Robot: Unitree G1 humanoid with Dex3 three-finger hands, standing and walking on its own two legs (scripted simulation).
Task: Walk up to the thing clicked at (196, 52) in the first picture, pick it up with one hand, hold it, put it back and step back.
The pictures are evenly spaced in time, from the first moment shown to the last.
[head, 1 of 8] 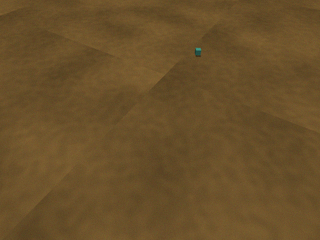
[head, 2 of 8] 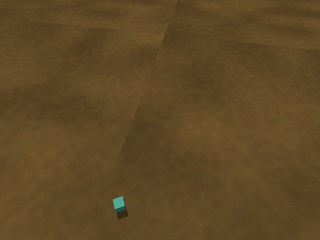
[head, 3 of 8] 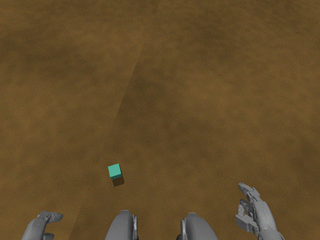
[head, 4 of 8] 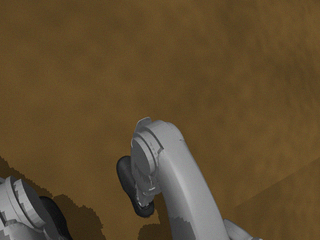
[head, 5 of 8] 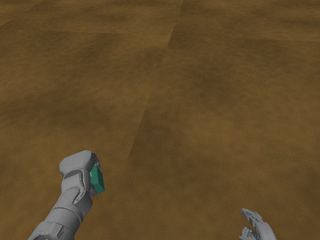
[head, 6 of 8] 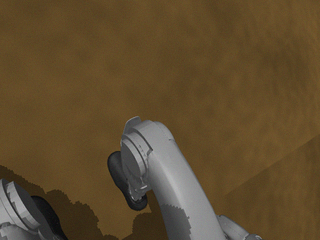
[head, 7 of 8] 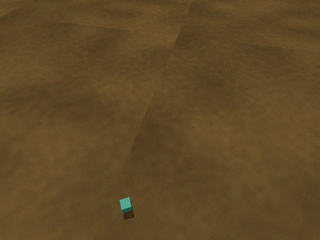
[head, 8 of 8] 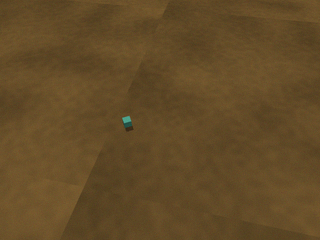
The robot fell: no
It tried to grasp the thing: yes
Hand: left
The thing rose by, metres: 0.68
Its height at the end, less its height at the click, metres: +0.00
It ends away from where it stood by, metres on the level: 0.01
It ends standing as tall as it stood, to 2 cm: yes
